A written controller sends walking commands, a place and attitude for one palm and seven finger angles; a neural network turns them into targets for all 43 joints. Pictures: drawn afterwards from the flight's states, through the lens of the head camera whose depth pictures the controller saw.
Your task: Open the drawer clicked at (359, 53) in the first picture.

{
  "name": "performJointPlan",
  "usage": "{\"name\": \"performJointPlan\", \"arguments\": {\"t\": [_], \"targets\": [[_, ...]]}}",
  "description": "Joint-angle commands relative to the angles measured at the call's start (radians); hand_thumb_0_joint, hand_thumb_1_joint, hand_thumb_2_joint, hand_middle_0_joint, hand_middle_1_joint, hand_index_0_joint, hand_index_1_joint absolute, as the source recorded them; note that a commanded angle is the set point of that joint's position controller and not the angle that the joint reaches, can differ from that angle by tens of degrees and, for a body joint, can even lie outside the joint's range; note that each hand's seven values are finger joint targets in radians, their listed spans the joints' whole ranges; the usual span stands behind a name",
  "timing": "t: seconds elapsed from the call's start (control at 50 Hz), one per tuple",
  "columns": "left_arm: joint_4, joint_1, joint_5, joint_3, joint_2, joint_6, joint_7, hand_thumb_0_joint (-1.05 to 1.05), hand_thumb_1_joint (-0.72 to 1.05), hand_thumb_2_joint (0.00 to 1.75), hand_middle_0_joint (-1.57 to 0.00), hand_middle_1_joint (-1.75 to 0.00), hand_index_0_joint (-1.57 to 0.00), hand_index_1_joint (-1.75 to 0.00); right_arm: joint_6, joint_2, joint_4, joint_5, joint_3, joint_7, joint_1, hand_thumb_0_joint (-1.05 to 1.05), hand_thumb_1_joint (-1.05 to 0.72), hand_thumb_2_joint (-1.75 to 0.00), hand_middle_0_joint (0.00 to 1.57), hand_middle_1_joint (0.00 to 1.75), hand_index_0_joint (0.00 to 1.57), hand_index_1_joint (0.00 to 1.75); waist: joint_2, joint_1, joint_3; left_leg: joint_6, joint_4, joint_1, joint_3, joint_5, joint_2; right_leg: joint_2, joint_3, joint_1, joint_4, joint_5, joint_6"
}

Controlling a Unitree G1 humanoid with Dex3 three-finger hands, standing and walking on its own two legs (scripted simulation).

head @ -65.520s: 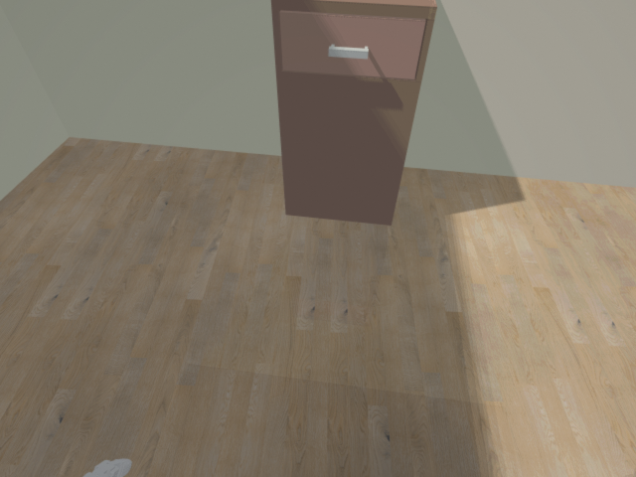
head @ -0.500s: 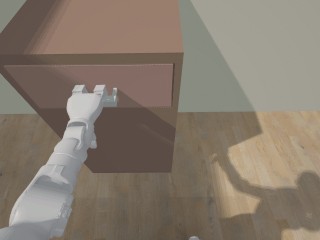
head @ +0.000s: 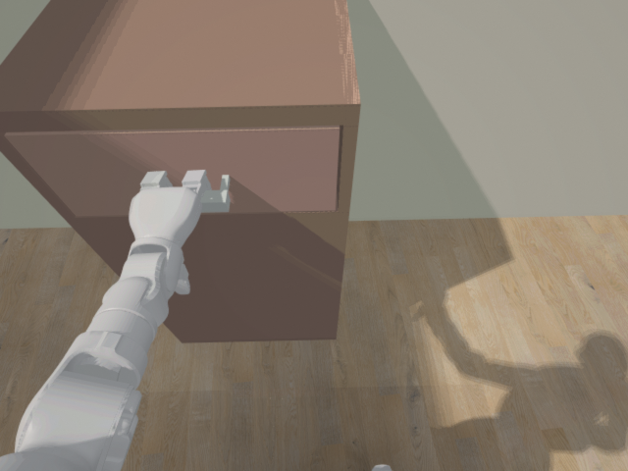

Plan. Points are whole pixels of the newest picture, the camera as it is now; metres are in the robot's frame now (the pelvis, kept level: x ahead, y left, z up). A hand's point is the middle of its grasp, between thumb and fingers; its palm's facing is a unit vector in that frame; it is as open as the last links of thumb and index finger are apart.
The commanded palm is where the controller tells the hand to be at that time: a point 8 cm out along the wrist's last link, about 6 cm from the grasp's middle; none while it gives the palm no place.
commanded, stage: close the thumb around the handle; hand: left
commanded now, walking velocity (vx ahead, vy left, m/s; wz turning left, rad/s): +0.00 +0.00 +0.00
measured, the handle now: (188, 191) +0.50 +0.19 +0.03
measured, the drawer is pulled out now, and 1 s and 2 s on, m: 0.00 0.03 0.15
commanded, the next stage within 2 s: pull the drawer open in 0.64 s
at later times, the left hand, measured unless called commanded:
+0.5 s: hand (180, 232) +0.44 +0.20 +0.01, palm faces -0.03 -0.02 -1.00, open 6.7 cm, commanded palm +0.40 +0.20 +0.07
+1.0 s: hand (178, 248) +0.41 +0.19 +0.01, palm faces -0.02 -0.03 -1.00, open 6.1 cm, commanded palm +0.37 +0.19 +0.07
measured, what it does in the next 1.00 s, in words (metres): stands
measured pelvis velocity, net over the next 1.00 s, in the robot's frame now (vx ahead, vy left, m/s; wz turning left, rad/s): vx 0.02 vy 0.00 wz -0.01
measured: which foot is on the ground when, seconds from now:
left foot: down 0.00-1.00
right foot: down 0.00-1.00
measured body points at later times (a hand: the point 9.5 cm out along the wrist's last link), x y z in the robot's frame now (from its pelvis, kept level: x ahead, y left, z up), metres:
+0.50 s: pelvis +0.00 +0.00 +0.00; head +0.08 -0.02 +0.45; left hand +0.43 +0.19 +0.07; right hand +0.07 -0.27 -0.14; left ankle -0.04 +0.11 -0.71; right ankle +0.00 -0.13 -0.71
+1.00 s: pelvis +0.02 +0.00 +0.01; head +0.08 -0.02 +0.45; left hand +0.41 +0.19 +0.06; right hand +0.09 -0.27 -0.13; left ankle -0.04 +0.11 -0.71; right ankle +0.00 -0.13 -0.71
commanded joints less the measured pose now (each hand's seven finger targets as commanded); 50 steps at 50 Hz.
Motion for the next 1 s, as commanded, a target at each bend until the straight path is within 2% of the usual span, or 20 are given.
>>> {"name": "performJointPlan", "arguments": {"t": [0.0, 0.06, 0.12, 0.14, 0.22, 0.28, 0.32, 0.38, 0.42, 0.46, 0.48, 0.56, 0.64, 0.66, 0.68, 0.72, 0.86, 0.9, 0.92, 0.98], "targets": [[-0.174, -0.285, -0.016, 0.066, 0.205, 0.009, 0.032, 0.00, -0.28, 0.40, -0.32, -1.22, -0.32, -1.22, -0.019, -0.136, -0.086, 0.005, -0.042, -0.012, 0.059, 0.00, -0.90, -0.90, 0.20, 0.30, 0.20, 0.30, -0.049, 0.021, -0.381, 0.011, -0.050, 0.178, -0.023, 0.550, -0.036, 0.042, -0.027, 0.289, -0.036, 0.443, -0.043], [-0.173, -0.318, -0.017, 0.050, 0.196, 0.010, 0.026, 0.00, -0.11, 0.47, -0.33, -1.24, -0.33, -1.24, -0.019, -0.138, -0.091, 0.008, -0.039, -0.014, 0.049, 0.00, -0.90, -0.90, 0.20, 0.30, 0.20, 0.30, -0.037, 0.012, -0.341, 0.009, -0.061, 0.166, -0.025, 0.496, -0.037, 0.043, -0.030, 0.267, -0.045, 0.393, -0.046], [-0.162, -0.307, -0.009, 0.049, 0.195, 0.011, 0.026, 0.00, 0.06, 0.54, -0.34, -1.26, -0.34, -1.26, -0.023, -0.137, -0.089, 0.008, -0.039, -0.015, 0.054, 0.00, -0.90, -0.90, 0.20, 0.30, 0.20, 0.30, -0.048, 0.014, -0.340, 0.009, -0.064, 0.174, -0.026, 0.492, -0.034, 0.044, -0.033, 0.261, -0.045, 0.382, -0.046], [-0.178, -0.319, -0.009, 0.049, 0.200, 0.010, 0.028, 0.00, 0.12, 0.56, -0.34, -1.27, -0.34, -1.27, -0.024, -0.137, -0.089, 0.008, -0.039, -0.015, 0.051, 0.00, -0.90, -0.90, 0.20, 0.30, 0.20, 0.30, -0.025, 0.016, -0.350, 0.008, -0.063, 0.182, -0.023, 0.499, -0.034, 0.043, -0.029, 0.261, -0.045, 0.389, -0.047], [-0.180, -0.323, -0.009, 0.019, 0.154, 0.011, 0.030, 0.00, 0.34, 0.66, -0.36, -1.29, -0.36, -1.29, -0.026, -0.133, -0.086, 0.005, -0.042, -0.012, 0.056, 0.00, -0.90, -0.90, 0.20, 0.30, 0.20, 0.30, -0.029, 0.008, -0.356, 0.006, -0.056, 0.200, -0.029, 0.525, -0.029, 0.045, -0.035, 0.244, -0.043, 0.388, -0.045], [-0.169, -0.322, -0.006, 0.049, 0.197, 0.013, 0.026, 0.00, 0.51, 0.73, -0.37, -1.31, -0.37, -1.31, -0.022, -0.137, -0.082, 0.004, -0.040, -0.015, 0.061, 0.00, -0.90, -0.90, 0.20, 0.30, 0.20, 0.30, -0.050, 0.011, -0.375, 0.008, -0.051, 0.189, -0.028, 0.540, -0.032, 0.043, -0.030, 0.269, -0.036, 0.420, -0.044], [-0.169, -0.309, -0.011, 0.036, 0.174, 0.017, 0.023, 0.00, 0.62, 0.78, -0.38, -1.32, -0.38, -1.32, -0.022, -0.134, -0.083, 0.004, -0.041, -0.014, 0.061, 0.00, -0.90, -0.90, 0.20, 0.30, 0.20, 0.30, -0.050, 0.010, -0.371, 0.009, -0.051, 0.191, -0.024, 0.550, -0.033, 0.043, -0.031, 0.275, -0.040, 0.437, -0.043], [-0.178, -0.305, -0.012, 0.068, 0.219, 0.015, 0.019, 0.00, 0.79, 0.85, -0.39, -1.34, -0.39, -1.34, -0.018, -0.137, -0.083, 0.004, -0.038, -0.017, 0.059, 0.00, -0.90, -0.90, 0.20, 0.30, 0.20, 0.30, -0.051, 0.021, -0.380, 0.010, -0.055, 0.177, -0.022, 0.550, -0.036, 0.039, -0.026, 0.303, -0.036, 0.457, -0.043], [-0.177, -0.295, -0.016, 0.049, 0.194, 0.016, 0.015, 0.00, 0.90, 0.90, -0.40, -1.35, -0.40, -1.35, -0.018, -0.133, -0.087, 0.005, -0.038, -0.017, 0.055, 0.00, -0.90, -0.90, 0.20, 0.30, 0.20, 0.30, -0.049, 0.016, -0.367, 0.010, -0.054, 0.176, -0.018, 0.545, -0.037, 0.040, -0.025, 0.301, -0.042, 0.462, -0.042], [-0.198, -0.278, -0.017, 0.068, 0.213, 0.010, 0.013, 0.00, 0.90, 0.90, -0.40, -1.35, -0.40, -1.35, -0.016, -0.135, -0.091, 0.003, -0.039, -0.017, 0.051, 0.00, -0.90, -0.90, 0.20, 0.30, 0.20, 0.30, -0.038, 0.027, -0.384, 0.009, -0.054, 0.181, -0.022, 0.571, -0.038, 0.040, -0.023, 0.316, -0.039, 0.473, -0.044], [-0.216, -0.263, -0.019, 0.057, 0.197, 0.006, 0.012, 0.00, 0.90, 0.90, -0.40, -1.35, -0.40, -1.35, -0.017, -0.131, -0.096, 0.004, -0.040, -0.015, 0.052, 0.00, -0.90, -0.90, 0.20, 0.30, 0.20, 0.30, -0.030, 0.030, -0.396, 0.010, -0.055, 0.195, -0.020, 0.584, -0.035, 0.039, -0.024, 0.319, -0.039, 0.480, -0.043], [-0.244, -0.199, -0.031, 0.077, 0.206, 0.004, 0.008, 0.00, 0.90, 0.90, -0.40, -1.35, -0.40, -1.35, -0.015, -0.133, -0.106, 0.005, -0.040, -0.014, 0.041, 0.00, -0.90, -0.90, 0.20, 0.30, 0.20, 0.30, -0.046, 0.039, -0.391, 0.011, -0.054, 0.189, -0.019, 0.608, -0.037, 0.039, -0.018, 0.344, -0.043, 0.518, -0.043], [-0.283, -0.191, -0.031, 0.061, 0.189, 0.002, 0.014, 0.00, 0.90, 0.90, -0.40, -1.35, -0.40, -1.35, -0.020, -0.130, -0.107, 0.007, -0.043, -0.013, 0.037, 0.00, -0.90, -0.90, 0.20, 0.30, 0.20, 0.30, -0.043, 0.032, -0.386, 0.012, -0.058, 0.204, -0.014, 0.602, -0.035, 0.039, -0.019, 0.342, -0.049, 0.519, -0.040], [-0.296, -0.197, -0.029, 0.091, 0.225, 0.002, 0.016, 0.00, 0.90, 0.90, -0.40, -1.35, -0.40, -1.35, -0.019, -0.136, -0.105, 0.006, -0.043, -0.014, 0.036, 0.00, -0.90, -0.90, 0.20, 0.30, 0.20, 0.30, -0.042, 0.036, -0.400, 0.011, -0.058, 0.201, -0.017, 0.618, -0.034, 0.037, -0.018, 0.355, -0.044, 0.528, -0.041], [-0.285, -0.175, -0.026, 0.093, 0.230, 0.006, 0.017, 0.00, 0.90, 0.90, -0.40, -1.35, -0.40, -1.35, -0.016, -0.133, -0.103, 0.006, -0.042, -0.015, 0.036, 0.00, -0.90, -0.90, 0.20, 0.30, 0.20, 0.30, -0.034, 0.040, -0.396, 0.010, -0.058, 0.203, -0.017, 0.614, -0.036, 0.038, -0.015, 0.354, -0.042, 0.529, -0.041], [-0.280, -0.205, -0.024, 0.054, 0.182, 0.011, 0.021, 0.00, 0.90, 0.90, -0.40, -1.35, -0.40, -1.35, -0.019, -0.130, -0.100, 0.009, -0.042, -0.014, 0.033, 0.00, -0.90, -0.90, 0.20, 0.30, 0.20, 0.30, -0.029, 0.023, -0.357, 0.008, -0.060, 0.209, -0.019, 0.601, -0.033, 0.041, -0.025, 0.314, -0.049, 0.493, -0.041], [-0.414, -0.058, -0.043, 0.032, 0.130, 0.030, 0.016, 0.00, 0.90, 0.90, -0.40, -1.35, -0.40, -1.35, -0.019, -0.130, -0.128, 0.012, -0.047, 0.003, 0.005, 0.00, -0.90, -0.90, 0.20, 0.30, 0.20, 0.30, -0.012, 0.053, -0.417, 0.003, -0.056, 0.269, -0.032, 0.725, -0.023, 0.040, -0.028, 0.350, -0.045, 0.539, -0.045], [-0.447, 0.008, -0.049, 0.029, 0.120, 0.040, 0.013, 0.00, 0.90, 0.90, -0.40, -1.35, -0.40, -1.35, -0.018, -0.128, -0.137, 0.013, -0.044, 0.005, -0.009, 0.00, -0.90, -0.90, 0.20, 0.30, 0.20, 0.30, -0.033, 0.058, -0.402, 0.006, -0.059, 0.270, -0.031, 0.719, -0.022, 0.041, -0.029, 0.356, -0.047, 0.546, -0.042], [-0.451, 0.015, -0.048, 0.015, 0.105, 0.045, 0.010, 0.00, 0.90, 0.90, -0.40, -1.35, -0.40, -1.35, -0.017, -0.128, -0.137, 0.014, -0.044, 0.003, -0.019, 0.00, -0.90, -0.90, 0.20, 0.30, 0.20, 0.30, -0.049, 0.049, -0.377, 0.006, -0.063, 0.267, -0.029, 0.697, -0.022, 0.042, -0.031, 0.347, -0.054, 0.532, -0.040], [-0.500, 0.048, -0.053, -0.006, 0.083, 0.056, 0.009, 0.00, 0.90, 0.90, -0.40, -1.35, -0.40, -1.35, -0.018, -0.127, -0.147, 0.017, -0.040, 0.002, -0.041, 0.00, -0.90, -0.90, 0.20, 0.30, 0.20, 0.30, -0.040, 0.050, -0.342, 0.005, -0.075, 0.272, -0.031, 0.671, -0.022, 0.041, -0.034, 0.341, -0.063, 0.502, -0.042]]}}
